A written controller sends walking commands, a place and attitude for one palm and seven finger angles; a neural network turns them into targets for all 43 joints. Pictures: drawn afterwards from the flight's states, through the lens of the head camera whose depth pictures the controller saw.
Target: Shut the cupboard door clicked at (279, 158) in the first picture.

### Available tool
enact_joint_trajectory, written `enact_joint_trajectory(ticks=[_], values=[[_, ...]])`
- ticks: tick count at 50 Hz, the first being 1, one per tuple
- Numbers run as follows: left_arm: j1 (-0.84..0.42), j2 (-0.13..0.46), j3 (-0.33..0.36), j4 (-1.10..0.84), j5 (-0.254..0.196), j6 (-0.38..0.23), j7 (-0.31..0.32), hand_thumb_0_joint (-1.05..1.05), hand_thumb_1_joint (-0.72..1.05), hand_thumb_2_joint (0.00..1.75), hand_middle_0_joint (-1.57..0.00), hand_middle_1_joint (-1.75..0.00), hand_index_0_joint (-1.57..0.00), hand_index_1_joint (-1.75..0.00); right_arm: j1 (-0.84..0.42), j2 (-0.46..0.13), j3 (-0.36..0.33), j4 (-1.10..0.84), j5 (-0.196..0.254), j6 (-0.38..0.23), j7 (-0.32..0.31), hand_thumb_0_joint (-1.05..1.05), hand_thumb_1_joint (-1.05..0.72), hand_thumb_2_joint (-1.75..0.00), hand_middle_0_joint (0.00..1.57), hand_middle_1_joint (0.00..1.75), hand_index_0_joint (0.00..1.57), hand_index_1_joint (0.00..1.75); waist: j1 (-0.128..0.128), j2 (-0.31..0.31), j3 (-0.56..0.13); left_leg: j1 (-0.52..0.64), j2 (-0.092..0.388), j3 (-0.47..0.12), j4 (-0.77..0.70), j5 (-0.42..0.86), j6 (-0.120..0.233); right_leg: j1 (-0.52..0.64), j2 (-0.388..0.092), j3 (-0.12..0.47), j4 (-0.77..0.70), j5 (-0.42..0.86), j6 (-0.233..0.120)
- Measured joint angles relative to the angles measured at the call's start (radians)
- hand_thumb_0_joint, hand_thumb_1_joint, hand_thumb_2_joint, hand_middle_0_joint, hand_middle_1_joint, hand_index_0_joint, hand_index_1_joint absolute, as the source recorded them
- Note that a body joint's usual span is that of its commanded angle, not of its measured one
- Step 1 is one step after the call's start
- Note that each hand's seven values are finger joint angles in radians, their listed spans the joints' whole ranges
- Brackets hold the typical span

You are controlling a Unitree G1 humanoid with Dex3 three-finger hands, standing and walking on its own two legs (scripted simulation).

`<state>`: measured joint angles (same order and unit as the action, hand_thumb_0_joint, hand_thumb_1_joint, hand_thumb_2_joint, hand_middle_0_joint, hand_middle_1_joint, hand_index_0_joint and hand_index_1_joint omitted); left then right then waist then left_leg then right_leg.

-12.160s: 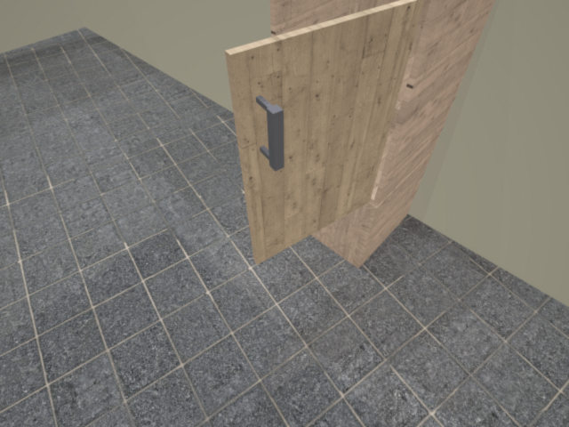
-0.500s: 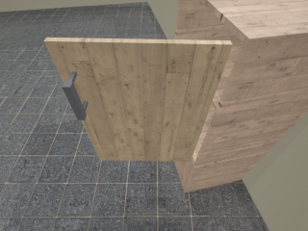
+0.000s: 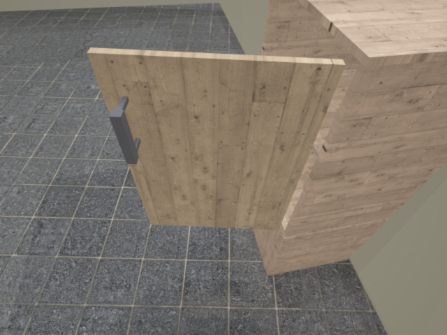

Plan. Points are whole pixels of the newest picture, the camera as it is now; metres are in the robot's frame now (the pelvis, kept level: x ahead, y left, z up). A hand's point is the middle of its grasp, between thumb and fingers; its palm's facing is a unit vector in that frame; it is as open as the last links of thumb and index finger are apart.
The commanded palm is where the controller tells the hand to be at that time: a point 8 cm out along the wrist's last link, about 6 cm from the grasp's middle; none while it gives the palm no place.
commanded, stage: come to a stop and stand still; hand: left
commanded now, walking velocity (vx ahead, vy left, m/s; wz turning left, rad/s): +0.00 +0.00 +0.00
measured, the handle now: (128, 131) +0.45 +0.23 +0.10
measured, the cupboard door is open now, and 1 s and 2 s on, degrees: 77 77 77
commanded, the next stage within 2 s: look again from close up in 0.22 s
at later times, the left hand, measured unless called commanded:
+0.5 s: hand out of the picture +0.02 +0.18 -0.16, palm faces +0.03 -0.97 -0.24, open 7.4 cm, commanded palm none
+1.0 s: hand (132, 327) +0.15 +0.18 -0.09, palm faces +0.24 -0.95 -0.20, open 7.3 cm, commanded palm +0.12 +0.21 -0.06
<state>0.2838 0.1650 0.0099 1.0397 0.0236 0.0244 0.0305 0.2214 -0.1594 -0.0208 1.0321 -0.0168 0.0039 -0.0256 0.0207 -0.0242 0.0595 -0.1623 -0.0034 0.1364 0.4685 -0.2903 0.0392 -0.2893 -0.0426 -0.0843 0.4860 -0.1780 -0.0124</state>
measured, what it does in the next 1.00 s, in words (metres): stands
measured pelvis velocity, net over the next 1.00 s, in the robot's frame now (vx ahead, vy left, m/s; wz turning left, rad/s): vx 0.03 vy -0.01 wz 0.03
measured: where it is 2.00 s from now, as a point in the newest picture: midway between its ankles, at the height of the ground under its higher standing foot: outside the picture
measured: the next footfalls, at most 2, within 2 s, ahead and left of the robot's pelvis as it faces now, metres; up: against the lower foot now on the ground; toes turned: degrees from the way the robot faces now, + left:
none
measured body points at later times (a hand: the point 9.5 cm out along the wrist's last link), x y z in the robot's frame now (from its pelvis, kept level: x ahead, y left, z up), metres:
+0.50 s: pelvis +0.01 +0.00 +0.00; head +0.02 -0.02 +0.45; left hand +0.02 +0.23 -0.14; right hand +0.00 -0.20 -0.17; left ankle -0.02 +0.09 -0.74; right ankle +0.05 -0.11 -0.74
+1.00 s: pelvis +0.03 -0.01 +0.00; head +0.03 -0.03 +0.45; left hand +0.13 +0.23 -0.08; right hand +0.08 -0.25 -0.14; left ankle -0.02 +0.09 -0.74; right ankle +0.05 -0.11 -0.74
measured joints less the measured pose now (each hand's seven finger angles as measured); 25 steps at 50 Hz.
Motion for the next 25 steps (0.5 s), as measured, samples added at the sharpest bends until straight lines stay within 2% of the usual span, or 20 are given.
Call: enact_joint_trajectory(ticks=[6,11,16,25], values=[[0.026,-0.015,-0.017,0.031,-0.001,-0.017,0.005,0.0,0.91,0.9,-0.2,-0.3,-0.2,-0.29,0.04,0.006,0.016,0.032,0.005,-0.003,0.006,0.01,-0.94,-0.9,0.2,0.3,0.2,0.29,0.003,-0.003,-0.015,0.011,0.004,-0.008,-0.025,0.018,-0.002,0.023,0.006,-0.009,-0.043,0.024,0.0],[0.041,-0.03,-0.032,0.046,-0.002,-0.026,0.0,0.0,0.91,0.9,-0.2,-0.3,-0.2,-0.29,0.081,-0.006,0.016,-0.003,-0.003,-0.005,0.012,0.01,-0.92,-0.9,0.2,0.3,0.2,0.29,-0.017,0.035,-0.033,-0.021,0.0,-0.017,0.043,-0.019,0.005,-0.002,-0.005,-0.016,0.017,-0.01,0.001],[0.041,-0.028,-0.029,0.05,-0.003,-0.032,-0.003,0.0,0.91,0.9,-0.2,-0.3,-0.2,-0.29,0.11,-0.004,0.024,-0.005,-0.004,-0.014,0.01,0.01,-0.92,-0.9,0.2,0.3,0.2,0.29,-0.022,0.064,-0.051,-0.003,-0.015,-0.014,0.021,-0.015,0.011,0.001,-0.018,-0.011,0.027,-0.021,0.008],[-0.002,-0.018,-0.024,0.044,-0.01,-0.044,0.001,0.0,0.91,0.9,-0.2,-0.3,-0.2,-0.29,0.117,0.01,0.042,0.027,-0.002,-0.032,0.012,0.01,-0.92,-0.9,0.2,0.3,0.2,0.29,-0.024,0.067,-0.029,0.028,-0.018,-0.011,-0.036,0.006,0.004,0.015,-0.017,-0.007,0.006,-0.02,0.004]])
